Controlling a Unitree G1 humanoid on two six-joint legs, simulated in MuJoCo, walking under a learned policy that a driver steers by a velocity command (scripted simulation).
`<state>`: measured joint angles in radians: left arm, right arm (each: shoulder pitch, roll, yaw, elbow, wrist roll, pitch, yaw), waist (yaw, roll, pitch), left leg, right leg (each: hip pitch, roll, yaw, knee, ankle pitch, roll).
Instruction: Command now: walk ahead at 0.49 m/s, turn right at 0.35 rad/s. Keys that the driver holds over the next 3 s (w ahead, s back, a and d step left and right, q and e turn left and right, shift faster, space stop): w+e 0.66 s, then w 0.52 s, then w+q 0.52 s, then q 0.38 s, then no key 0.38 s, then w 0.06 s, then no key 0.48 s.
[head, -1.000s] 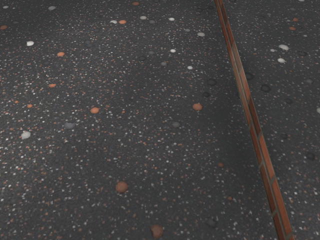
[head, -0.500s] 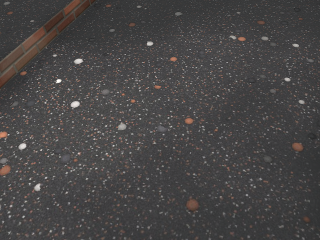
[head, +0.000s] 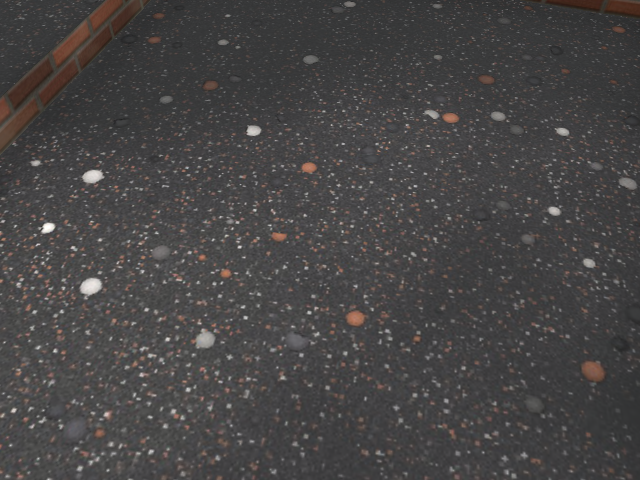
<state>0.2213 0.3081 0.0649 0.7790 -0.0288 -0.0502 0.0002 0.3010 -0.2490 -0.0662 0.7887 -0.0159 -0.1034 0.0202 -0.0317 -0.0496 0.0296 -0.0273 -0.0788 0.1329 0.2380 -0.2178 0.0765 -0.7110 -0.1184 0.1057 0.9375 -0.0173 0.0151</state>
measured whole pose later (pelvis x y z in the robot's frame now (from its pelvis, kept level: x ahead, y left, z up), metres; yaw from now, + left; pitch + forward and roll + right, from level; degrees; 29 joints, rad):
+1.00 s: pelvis +0.56 -0.09 +0.00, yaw -28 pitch +2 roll +1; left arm 0.16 0.28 0.04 0.64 -0.01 -0.05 -0.01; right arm 0.38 -0.27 -0.05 0.82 0.01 -0.09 0.01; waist -0.08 -0.04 0.02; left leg -0.11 -0.04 0.01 0.29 -0.20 0.04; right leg -0.61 -0.08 0.05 0.81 -0.17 0.01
